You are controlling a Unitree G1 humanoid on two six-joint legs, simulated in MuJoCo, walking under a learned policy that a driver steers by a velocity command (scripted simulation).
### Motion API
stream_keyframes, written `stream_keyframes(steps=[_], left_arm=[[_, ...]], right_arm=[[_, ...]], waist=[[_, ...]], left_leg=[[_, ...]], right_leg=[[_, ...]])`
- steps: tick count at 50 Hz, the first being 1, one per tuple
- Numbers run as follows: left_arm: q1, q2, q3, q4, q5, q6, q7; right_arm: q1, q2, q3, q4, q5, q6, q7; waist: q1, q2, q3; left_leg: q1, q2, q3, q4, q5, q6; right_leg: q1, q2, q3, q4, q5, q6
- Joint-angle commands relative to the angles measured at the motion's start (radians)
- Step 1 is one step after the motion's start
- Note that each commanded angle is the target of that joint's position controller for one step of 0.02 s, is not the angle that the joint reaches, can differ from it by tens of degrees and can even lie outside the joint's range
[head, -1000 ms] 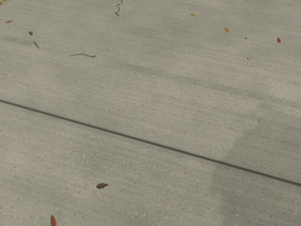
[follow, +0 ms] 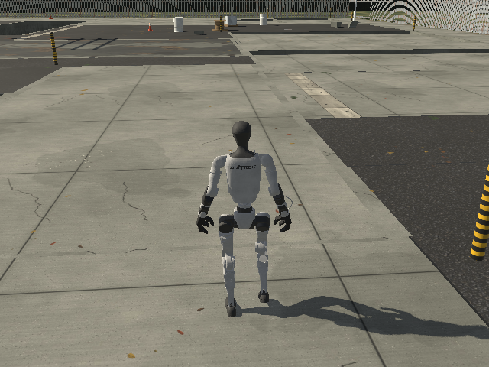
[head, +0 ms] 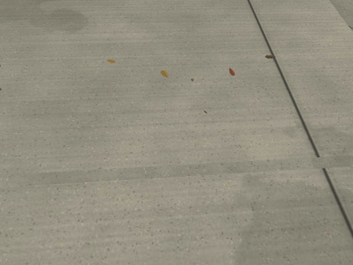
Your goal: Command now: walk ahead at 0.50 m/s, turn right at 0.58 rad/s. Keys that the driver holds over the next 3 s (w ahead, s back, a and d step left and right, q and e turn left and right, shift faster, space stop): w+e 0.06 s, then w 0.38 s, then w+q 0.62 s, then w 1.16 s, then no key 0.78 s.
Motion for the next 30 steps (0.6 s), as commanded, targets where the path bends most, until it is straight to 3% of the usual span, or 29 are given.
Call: stream_keyframes(steps=[1,6,10,12,13,14,15,16,17,18,19,20,22,24,26,30], left_arm=[[-0.023,-0.004,-0.01,-0.076,0.004,0.005,-0.02],[-0.196,-0.037,-0.039,-0.136,0.0,-0.007,-0.035],[-0.282,-0.027,-0.049,-0.162,0.006,-0.013,-0.031],[-0.27,-0.014,-0.046,-0.157,0.014,-0.019,-0.021],[-0.214,-0.006,-0.041,-0.138,0.017,-0.025,-0.015],[-0.086,0.006,-0.032,-0.092,0.022,-0.037,-0.008],[0.075,0.051,-0.013,-0.035,0.035,-0.047,0.004],[0.213,0.155,0.013,-0.019,0.052,-0.051,0.022],[0.229,0.193,0.025,-0.012,0.006,-0.037,0.031],[0.155,0.169,0.02,-0.01,-0.018,-0.033,0.035],[0.089,0.11,0.005,-0.009,-0.021,-0.04,0.035],[0.04,0.063,-0.008,-0.008,-0.021,-0.047,0.033],[0.001,0.016,-0.023,0.002,-0.025,-0.063,0.033],[0.035,0.026,-0.021,0.022,-0.025,-0.081,0.034],[0.073,0.037,-0.017,0.045,-0.023,-0.091,0.036],[0.129,0.022,-0.027,0.074,-0.019,-0.098,0.039]], right_arm=[[0.036,-0.083,-0.016,-0.032,0.005,-0.022,0.002],[0.1,-0.096,-0.015,0.005,-0.001,-0.018,0.005],[0.178,-0.124,-0.018,0.054,-0.001,-0.003,0.0],[0.198,-0.142,-0.019,0.078,0.0,0.011,-0.003],[0.202,-0.153,-0.019,0.088,0.001,0.019,-0.005],[0.2,-0.156,-0.017,0.095,0.007,0.027,-0.006],[0.196,-0.139,-0.009,0.084,0.012,0.029,-0.006],[0.213,-0.051,0.015,0.024,0.035,0.024,0.007],[0.215,-0.091,-0.003,0.018,0.029,0.025,0.009],[0.111,-0.133,-0.02,-0.003,0.016,0.028,0.007],[0.071,-0.101,-0.01,-0.011,0.021,0.019,0.012],[0.081,-0.083,-0.009,0.003,0.017,0.021,0.015],[0.138,-0.055,-0.006,0.035,-0.014,0.051,0.023],[0.138,-0.045,-0.01,0.041,-0.013,0.068,0.035],[0.064,-0.044,-0.013,0.022,-0.008,0.074,0.041],[-0.064,-0.045,-0.015,-0.014,-0.002,0.073,0.041]], waist=[[0.01,0.141,-0.011],[-0.024,0.136,0.035],[-0.045,0.137,0.063],[-0.03,0.147,0.046],[-0.002,0.157,0.008],[0.058,0.141,-0.064],[0.118,0.112,-0.166],[0.149,-0.076,-0.32],[0.126,-0.129,-0.38],[0.105,-0.02,-0.234],[0.072,-0.003,-0.122],[0.028,0.024,-0.058],[-0.027,0.0,-0.027],[-0.038,0.002,-0.022],[-0.026,-0.001,0.019],[0.001,0.003,0.063]], left_leg=[[0.085,0.277,-0.156,-0.183,0.293,0.103],[0.073,0.244,-0.032,-0.2,0.339,0.089],[0.166,0.283,-0.009,-0.181,0.41,0.093],[0.228,0.295,0.008,-0.092,0.629,0.091],[0.247,0.294,0.021,0.004,0.776,0.086],[0.223,0.275,0.052,0.164,0.826,0.072],[0.078,0.247,0.067,0.365,0.664,0.052],[-0.264,0.152,0.092,0.723,0.189,0.008],[-0.441,0.015,-0.024,0.957,-0.343,-0.01],[-0.523,0.076,-0.121,0.976,-0.264,0.001],[-0.511,0.104,-0.131,0.922,-0.193,0.007],[-0.458,0.132,-0.133,0.84,-0.15,0.007],[-0.355,0.143,-0.13,0.769,-0.111,-0.01],[-0.362,0.132,-0.126,0.76,-0.07,-0.016],[-0.432,0.135,-0.144,0.723,0.004,-0.02],[-0.529,0.108,-0.171,0.587,0.144,-0.02]], right_leg=[[-0.143,-0.049,0.016,-0.014,0.099,0.013],[-0.074,-0.032,-0.046,-0.326,0.253,0.008],[-0.005,-0.006,-0.105,-0.489,0.167,-0.03],[0.063,0.031,-0.133,-0.542,0.071,-0.064],[0.147,0.063,-0.146,-0.572,0.037,-0.083],[0.313,0.095,-0.157,-0.648,0.071,-0.106],[0.571,0.045,-0.086,-0.656,0.087,-0.136],[0.908,-0.262,0.309,-0.675,-0.009,-0.228],[0.941,-0.412,0.648,-0.813,0.115,-0.3],[0.838,-0.351,0.471,-0.81,0.194,-0.268],[0.69,-0.303,0.344,-0.838,0.254,-0.238],[0.576,-0.249,0.256,-0.879,0.284,-0.19],[0.451,-0.185,0.156,-0.936,0.297,-0.151],[0.437,-0.179,0.108,-0.975,0.329,-0.155],[0.435,-0.177,0.06,-1.016,0.305,-0.145],[0.486,-0.171,-0.028,-1.032,0.349,-0.115]])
